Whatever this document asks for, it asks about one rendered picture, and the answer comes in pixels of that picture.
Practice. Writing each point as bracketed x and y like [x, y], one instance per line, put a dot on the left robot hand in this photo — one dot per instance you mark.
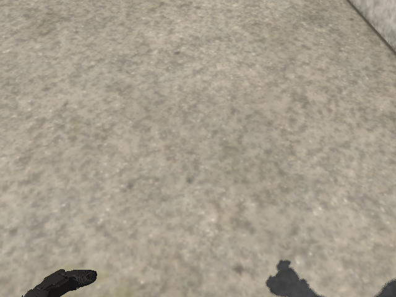
[60, 282]

